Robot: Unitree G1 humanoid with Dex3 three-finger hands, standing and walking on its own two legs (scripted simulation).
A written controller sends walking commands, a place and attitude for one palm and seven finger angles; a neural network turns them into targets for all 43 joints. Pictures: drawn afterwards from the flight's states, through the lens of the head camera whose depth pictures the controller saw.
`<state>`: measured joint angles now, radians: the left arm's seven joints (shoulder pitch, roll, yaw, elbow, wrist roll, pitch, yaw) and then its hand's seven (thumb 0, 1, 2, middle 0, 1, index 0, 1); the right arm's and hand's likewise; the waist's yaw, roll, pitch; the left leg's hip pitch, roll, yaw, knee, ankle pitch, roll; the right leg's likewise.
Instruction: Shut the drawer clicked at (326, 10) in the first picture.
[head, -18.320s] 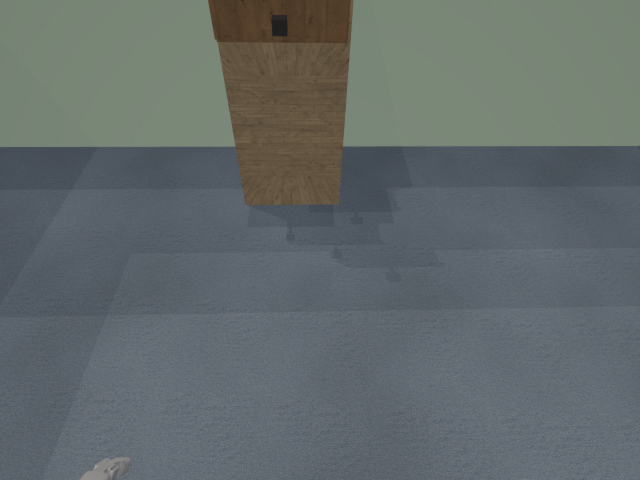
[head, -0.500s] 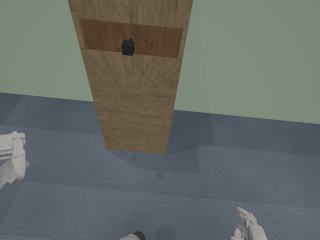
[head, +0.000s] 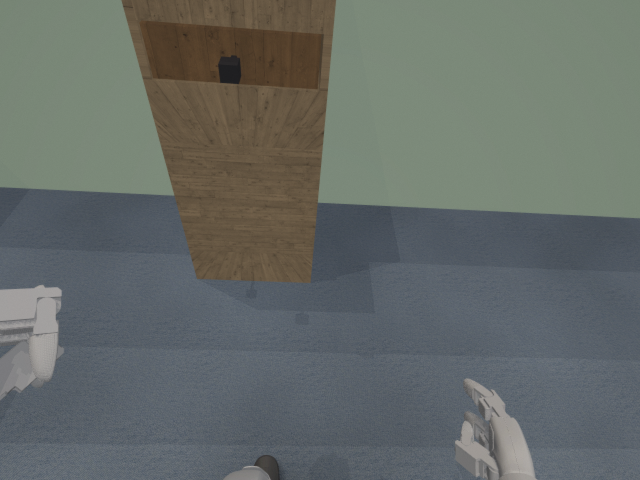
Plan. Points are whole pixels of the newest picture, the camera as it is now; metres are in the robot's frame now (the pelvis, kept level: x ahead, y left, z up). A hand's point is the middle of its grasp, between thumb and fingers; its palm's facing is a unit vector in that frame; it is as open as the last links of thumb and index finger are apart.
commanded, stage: stop stepping back and stand still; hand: left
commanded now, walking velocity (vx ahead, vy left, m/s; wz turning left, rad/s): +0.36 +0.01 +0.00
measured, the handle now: (231, 66) +0.90 +0.22 +0.09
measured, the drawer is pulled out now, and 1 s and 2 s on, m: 0.00 0.00 0.00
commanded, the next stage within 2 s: let the arm hang, fingers relaxed in 1.76 s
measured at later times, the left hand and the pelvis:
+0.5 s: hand out of the picture +0.07 +0.21 +0.19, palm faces +0.38 -0.74 -0.56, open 3.3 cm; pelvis -0.10 -0.03 -0.01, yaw +3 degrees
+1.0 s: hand out of the picture +0.08 +0.24 +0.18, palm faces +0.45 -0.76 -0.47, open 3.3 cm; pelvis -0.10 -0.01 +0.01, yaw +4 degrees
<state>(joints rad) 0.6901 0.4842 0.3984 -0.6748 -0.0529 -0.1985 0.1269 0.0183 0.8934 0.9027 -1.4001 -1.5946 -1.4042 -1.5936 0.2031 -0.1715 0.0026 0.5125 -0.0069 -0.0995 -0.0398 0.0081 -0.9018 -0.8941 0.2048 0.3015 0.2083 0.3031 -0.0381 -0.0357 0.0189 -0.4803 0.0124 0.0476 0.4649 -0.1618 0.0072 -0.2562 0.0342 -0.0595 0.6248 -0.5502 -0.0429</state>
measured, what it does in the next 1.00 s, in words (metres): steps on the spot: left foot, then right foot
